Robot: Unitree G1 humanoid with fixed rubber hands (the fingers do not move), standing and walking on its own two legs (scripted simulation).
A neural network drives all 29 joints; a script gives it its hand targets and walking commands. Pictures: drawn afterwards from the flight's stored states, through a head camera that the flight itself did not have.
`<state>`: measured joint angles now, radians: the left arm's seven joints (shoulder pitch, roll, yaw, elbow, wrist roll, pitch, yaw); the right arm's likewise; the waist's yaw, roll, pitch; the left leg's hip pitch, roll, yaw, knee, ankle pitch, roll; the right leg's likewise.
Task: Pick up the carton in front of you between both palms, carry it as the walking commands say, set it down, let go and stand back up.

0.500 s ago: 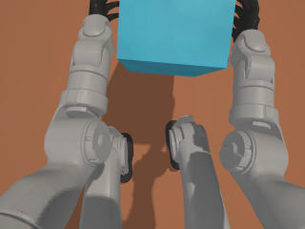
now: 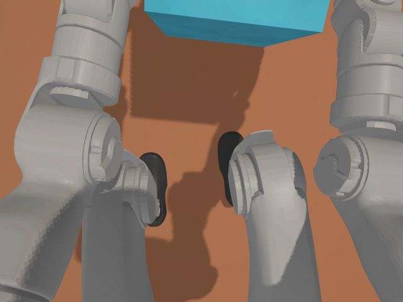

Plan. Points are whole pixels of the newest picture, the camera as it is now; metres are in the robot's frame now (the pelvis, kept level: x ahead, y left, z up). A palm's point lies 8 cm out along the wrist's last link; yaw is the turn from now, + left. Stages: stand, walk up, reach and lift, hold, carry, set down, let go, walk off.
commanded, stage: set down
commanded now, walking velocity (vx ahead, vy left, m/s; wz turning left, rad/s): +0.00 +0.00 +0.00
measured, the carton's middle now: out of the picture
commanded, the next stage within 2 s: none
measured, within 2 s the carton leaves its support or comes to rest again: rests again in 0.28 s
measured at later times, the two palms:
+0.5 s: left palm out of the picture +0.57 +0.03 -0.18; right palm out of the picture +0.50 -0.27 -0.18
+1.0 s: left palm out of the picture +0.58 +0.04 -0.19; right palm out of the picture +0.50 -0.27 -0.19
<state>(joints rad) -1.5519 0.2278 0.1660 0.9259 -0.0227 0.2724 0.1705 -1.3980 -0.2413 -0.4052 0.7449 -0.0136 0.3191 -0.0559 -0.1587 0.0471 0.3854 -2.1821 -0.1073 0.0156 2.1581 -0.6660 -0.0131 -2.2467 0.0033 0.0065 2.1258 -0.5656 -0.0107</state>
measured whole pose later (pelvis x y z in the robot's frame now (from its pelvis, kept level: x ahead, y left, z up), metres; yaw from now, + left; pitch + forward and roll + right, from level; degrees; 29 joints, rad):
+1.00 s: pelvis -0.01 +0.01 -0.02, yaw -1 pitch +32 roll -2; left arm -1.65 0.27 0.20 1.09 0.05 0.21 0.03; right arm -1.48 -0.29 -0.56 0.94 -0.13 0.21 0.13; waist -0.15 0.04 0.52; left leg -2.17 -0.13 0.01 2.26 -0.66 0.00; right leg -2.20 -0.01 -0.01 2.20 -0.57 0.02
